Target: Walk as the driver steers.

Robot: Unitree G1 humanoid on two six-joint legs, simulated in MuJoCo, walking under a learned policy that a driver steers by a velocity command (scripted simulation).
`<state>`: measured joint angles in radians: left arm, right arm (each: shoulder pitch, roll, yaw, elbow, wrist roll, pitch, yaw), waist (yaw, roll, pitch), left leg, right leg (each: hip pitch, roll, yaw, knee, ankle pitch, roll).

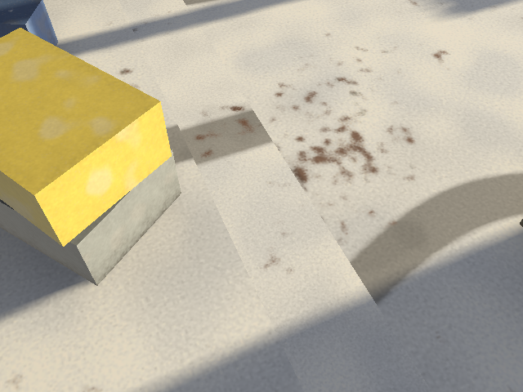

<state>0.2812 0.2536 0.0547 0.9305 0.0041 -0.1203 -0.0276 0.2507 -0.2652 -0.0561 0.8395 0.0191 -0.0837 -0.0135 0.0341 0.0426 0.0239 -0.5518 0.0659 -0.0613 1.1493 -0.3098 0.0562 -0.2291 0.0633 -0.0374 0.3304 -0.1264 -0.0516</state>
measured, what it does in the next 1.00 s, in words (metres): walks ahead, turning right: left foot, then right foot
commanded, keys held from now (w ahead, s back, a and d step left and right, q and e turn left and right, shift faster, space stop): w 0.36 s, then w+e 0.64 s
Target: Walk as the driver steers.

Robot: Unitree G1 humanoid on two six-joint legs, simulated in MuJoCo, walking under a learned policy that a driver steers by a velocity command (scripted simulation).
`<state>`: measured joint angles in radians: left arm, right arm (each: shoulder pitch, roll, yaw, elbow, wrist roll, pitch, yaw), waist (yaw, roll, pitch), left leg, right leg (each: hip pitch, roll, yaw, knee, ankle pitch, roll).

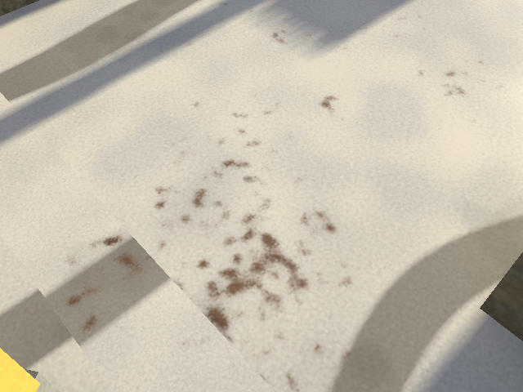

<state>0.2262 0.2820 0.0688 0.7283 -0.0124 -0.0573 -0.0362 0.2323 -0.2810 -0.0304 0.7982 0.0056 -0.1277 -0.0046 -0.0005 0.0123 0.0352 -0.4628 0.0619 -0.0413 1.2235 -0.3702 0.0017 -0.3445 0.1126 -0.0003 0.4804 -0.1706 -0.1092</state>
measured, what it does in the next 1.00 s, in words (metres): walks ahead: left foot, then right foot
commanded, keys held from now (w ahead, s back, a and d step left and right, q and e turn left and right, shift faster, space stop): w+e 0.08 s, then w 0.48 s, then no key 0.44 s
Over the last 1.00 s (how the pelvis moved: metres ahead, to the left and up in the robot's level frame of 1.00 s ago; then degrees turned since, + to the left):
0.54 -0.01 -0.01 -18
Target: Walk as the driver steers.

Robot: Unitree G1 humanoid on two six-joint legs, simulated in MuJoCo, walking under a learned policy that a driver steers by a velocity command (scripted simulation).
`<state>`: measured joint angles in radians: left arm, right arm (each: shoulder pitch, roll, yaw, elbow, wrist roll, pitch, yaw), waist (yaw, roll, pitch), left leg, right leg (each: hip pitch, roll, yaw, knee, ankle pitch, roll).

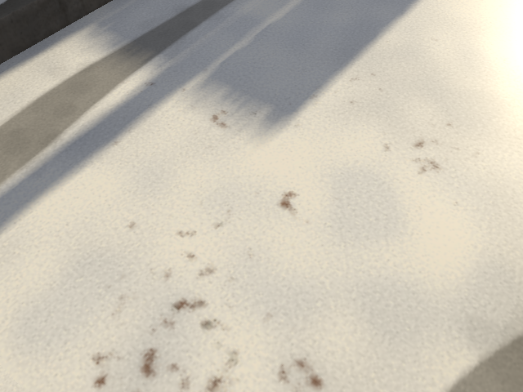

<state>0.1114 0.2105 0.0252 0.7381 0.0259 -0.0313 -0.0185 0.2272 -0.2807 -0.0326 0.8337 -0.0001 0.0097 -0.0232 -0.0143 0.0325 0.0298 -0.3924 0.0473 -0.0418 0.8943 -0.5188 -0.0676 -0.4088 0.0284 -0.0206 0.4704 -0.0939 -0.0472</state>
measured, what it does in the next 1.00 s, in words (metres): steps on the spot: left foot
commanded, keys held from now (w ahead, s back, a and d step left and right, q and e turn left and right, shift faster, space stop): no key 1.00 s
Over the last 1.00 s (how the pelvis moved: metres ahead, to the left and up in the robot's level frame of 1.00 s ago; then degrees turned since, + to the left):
0.47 -0.02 0.00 -8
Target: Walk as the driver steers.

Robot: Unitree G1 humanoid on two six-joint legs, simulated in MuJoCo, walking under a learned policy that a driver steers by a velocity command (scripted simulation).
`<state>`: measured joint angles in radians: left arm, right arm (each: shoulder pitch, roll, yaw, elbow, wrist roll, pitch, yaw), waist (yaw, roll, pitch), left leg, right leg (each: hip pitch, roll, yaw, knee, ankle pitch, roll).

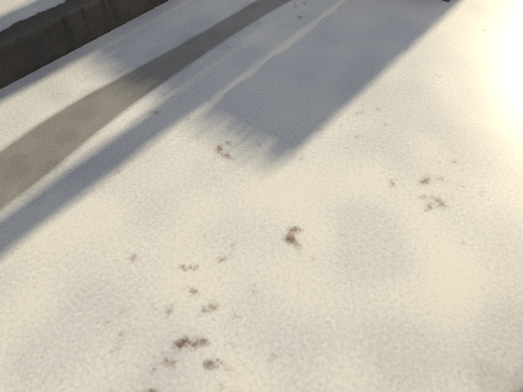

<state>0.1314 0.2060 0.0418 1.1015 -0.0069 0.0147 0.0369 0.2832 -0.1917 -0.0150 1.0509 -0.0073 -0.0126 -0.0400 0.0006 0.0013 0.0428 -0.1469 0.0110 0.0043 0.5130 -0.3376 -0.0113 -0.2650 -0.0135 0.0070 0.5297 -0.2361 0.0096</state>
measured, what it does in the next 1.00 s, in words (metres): stands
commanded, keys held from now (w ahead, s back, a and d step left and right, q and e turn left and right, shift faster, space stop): no key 1.00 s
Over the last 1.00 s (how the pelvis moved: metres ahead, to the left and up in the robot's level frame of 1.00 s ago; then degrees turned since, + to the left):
0.06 0.03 0.00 0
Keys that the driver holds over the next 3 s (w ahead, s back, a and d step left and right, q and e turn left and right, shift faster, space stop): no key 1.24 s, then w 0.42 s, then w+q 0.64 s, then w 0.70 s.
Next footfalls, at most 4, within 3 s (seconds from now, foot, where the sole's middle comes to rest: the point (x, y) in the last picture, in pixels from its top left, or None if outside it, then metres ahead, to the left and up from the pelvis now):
1.98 left None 0.45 0.13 -0.77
2.48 right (266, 299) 0.77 0.02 -0.77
3.00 left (154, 251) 0.94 0.37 -0.77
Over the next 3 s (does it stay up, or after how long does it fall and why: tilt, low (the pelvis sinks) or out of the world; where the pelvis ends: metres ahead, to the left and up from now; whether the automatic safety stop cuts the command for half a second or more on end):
stays up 0.83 0.20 -0.01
